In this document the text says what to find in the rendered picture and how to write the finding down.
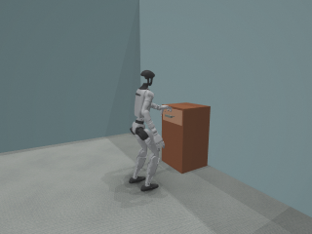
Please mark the right robot hand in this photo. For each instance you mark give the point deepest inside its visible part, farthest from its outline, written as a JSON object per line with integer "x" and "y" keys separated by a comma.
{"x": 157, "y": 138}

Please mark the robot torso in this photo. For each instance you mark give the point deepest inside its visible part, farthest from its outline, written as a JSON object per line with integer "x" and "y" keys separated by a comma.
{"x": 139, "y": 101}

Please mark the cabinet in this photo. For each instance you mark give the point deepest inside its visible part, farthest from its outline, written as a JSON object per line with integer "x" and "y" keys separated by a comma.
{"x": 187, "y": 146}

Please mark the robot left shin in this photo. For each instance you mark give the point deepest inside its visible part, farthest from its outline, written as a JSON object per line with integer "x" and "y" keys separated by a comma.
{"x": 138, "y": 165}

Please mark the robot left forearm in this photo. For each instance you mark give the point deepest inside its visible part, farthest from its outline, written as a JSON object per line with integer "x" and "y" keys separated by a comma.
{"x": 155, "y": 106}

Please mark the left robot hand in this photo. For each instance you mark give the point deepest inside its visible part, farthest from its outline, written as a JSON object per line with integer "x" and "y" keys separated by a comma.
{"x": 165, "y": 107}

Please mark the drawer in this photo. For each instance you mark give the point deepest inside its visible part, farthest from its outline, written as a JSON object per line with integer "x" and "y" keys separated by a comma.
{"x": 177, "y": 113}

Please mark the handle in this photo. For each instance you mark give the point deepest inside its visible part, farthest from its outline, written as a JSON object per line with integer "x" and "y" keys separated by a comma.
{"x": 169, "y": 116}

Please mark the robot right forearm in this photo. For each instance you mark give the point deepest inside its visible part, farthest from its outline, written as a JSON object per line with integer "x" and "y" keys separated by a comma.
{"x": 148, "y": 121}

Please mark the right robot upper arm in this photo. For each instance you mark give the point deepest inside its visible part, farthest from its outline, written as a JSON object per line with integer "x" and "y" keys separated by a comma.
{"x": 147, "y": 101}

